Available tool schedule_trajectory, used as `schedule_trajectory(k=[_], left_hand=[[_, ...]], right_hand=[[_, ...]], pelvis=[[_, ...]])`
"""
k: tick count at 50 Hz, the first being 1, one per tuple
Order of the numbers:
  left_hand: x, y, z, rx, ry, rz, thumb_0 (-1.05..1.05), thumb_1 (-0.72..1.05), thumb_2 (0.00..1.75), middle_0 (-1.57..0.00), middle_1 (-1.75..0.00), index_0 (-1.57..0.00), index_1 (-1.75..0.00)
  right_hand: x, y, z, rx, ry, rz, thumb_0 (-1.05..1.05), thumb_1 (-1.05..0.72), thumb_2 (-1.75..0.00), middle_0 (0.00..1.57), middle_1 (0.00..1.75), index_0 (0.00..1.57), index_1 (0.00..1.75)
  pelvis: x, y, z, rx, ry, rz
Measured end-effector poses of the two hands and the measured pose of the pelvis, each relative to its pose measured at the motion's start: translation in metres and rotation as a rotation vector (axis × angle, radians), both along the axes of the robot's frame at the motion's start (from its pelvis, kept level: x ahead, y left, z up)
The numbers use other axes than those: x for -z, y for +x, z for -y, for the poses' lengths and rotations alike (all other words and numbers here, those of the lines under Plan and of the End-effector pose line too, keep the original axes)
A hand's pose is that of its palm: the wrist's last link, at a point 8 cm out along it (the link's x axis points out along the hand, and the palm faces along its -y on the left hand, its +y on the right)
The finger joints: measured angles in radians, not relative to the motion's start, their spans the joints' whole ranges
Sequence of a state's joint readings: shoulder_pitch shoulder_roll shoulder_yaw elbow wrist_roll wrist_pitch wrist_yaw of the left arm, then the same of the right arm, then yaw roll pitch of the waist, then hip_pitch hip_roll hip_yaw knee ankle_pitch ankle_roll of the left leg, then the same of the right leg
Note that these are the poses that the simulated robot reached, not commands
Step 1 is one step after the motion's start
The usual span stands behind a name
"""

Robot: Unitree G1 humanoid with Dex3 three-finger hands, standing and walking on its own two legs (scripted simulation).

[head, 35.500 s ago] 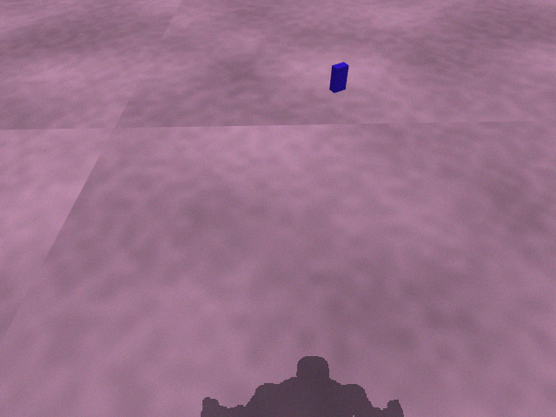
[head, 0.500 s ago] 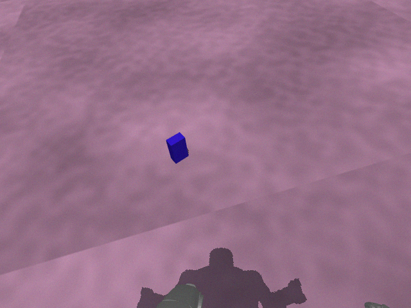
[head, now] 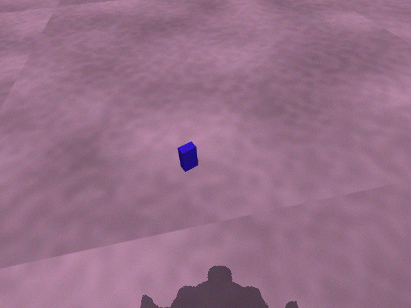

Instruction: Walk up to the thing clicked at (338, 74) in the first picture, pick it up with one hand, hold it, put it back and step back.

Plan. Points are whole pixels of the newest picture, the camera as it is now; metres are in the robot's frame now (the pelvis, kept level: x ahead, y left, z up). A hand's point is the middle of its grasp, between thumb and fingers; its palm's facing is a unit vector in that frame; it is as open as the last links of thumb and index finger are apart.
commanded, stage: step back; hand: left
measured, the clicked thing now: (188, 157) +1.05 +0.20 -0.68
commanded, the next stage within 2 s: stand in 0.48 s
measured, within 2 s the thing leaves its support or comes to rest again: neither
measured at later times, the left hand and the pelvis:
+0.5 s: hand (91, 305) +0.15 +0.29 -0.14, palm faces +0.00 -0.93 -0.37, open 7.4 cm; pelvis +0.04 +0.02 +0.01, yaw +0 degrees
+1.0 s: hand out of the picture +0.10 +0.27 -0.14, palm faces -0.03 -0.94 -0.34, open 7.4 cm; pelvis +0.03 +0.01 +0.02, yaw +0 degrees
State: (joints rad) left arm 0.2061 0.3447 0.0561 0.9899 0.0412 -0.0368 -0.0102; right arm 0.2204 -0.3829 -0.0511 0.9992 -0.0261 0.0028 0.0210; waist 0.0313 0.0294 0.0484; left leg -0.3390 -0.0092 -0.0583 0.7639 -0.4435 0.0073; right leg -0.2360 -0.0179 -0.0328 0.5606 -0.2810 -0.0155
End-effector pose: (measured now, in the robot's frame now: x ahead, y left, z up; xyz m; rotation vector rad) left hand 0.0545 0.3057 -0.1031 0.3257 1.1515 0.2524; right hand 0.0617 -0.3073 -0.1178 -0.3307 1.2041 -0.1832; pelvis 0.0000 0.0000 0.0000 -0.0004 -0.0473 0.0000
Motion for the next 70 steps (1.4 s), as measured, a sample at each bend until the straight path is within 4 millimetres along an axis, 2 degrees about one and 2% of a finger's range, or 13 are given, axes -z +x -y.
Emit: schedule_trajectory(k=[6, 10, 21, 28, 35, 54, 61, 70], left_hand=[[0.013, 0.015, -0.018, -0.007, -0.02, -0.036, 0.01, 0.9, 0.9, -0.21, -0.3, -0.2, -0.3], [0.015, 0.03, -0.023, -0.002, -0.028, -0.054, 0.01, 0.9, 0.9, -0.21, -0.3, -0.2, -0.29], [0.006, 0.077, -0.024, 0.022, -0.017, -0.012, 0.01, 0.9, 0.9, -0.21, -0.3, -0.2, -0.29], [-0.001, 0.091, -0.02, 0.033, -0.019, 0.008, 0.01, 0.9, 0.9, -0.21, -0.3, -0.2, -0.29], [-0.001, 0.084, -0.011, 0.039, -0.038, -0.017, 0.01, 0.9, 0.9, -0.21, -0.3, -0.2, -0.29], [0.0, 0.033, -0.004, 0.018, -0.037, -0.103, 0.01, 0.9, 0.9, -0.21, -0.3, -0.2, -0.29], [-0.001, 0.027, -0.003, 0.019, -0.031, -0.109, 0.01, 0.9, 0.9, -0.21, -0.3, -0.2, -0.29], [-0.001, 0.031, -0.001, 0.024, -0.036, -0.099, 0.01, 0.9, 0.9, -0.21, -0.3, -0.2, -0.29]], right_hand=[[-0.003, 0.016, -0.011, 0.002, -0.036, -0.004, 0.01, -0.91, -0.9, 0.2, 0.3, 0.21, 0.3], [-0.006, 0.028, -0.024, 0.006, -0.022, -0.008, 0.01, -0.91, -0.9, 0.2, 0.3, 0.21, 0.3], [-0.009, 0.083, -0.044, 0.002, 0.019, 0.055, 0.01, -0.9, -0.9, 0.2, 0.3, 0.21, 0.3], [-0.015, 0.098, -0.045, -0.002, 0.027, 0.089, 0.01, -0.9, -0.9, 0.2, 0.3, 0.21, 0.3], [-0.019, 0.087, -0.039, 0.006, 0.022, 0.074, 0.01, -0.9, -0.9, 0.2, 0.3, 0.21, 0.3], [-0.011, 0.026, -0.023, 0.039, 0.022, -0.036, 0.01, -0.91, -0.9, 0.2, 0.3, 0.21, 0.3], [-0.009, 0.017, -0.021, 0.042, 0.027, -0.05, 0.01, -0.91, -0.9, 0.2, 0.3, 0.21, 0.3], [-0.01, 0.015, -0.02, 0.037, 0.022, -0.053, 0.01, -0.91, -0.9, 0.2, 0.3, 0.21, 0.3]], pelvis=[[0.004, 0.014, -0.017, -0.003, 0.011, -0.005], [0.001, 0.026, -0.02, 0.003, 0.0, -0.014], [-0.005, 0.043, -0.024, 0.006, -0.006, -0.021], [-0.01, 0.045, -0.024, 0.006, -0.002, -0.014], [-0.014, 0.041, -0.022, 0.006, 0.0, -0.006], [-0.017, 0.023, -0.012, 0.003, 0.0, -0.001], [-0.016, 0.02, -0.01, 0.002, -0.002, -0.003], [-0.016, 0.021, -0.009, 0.001, -0.002, -0.008]])
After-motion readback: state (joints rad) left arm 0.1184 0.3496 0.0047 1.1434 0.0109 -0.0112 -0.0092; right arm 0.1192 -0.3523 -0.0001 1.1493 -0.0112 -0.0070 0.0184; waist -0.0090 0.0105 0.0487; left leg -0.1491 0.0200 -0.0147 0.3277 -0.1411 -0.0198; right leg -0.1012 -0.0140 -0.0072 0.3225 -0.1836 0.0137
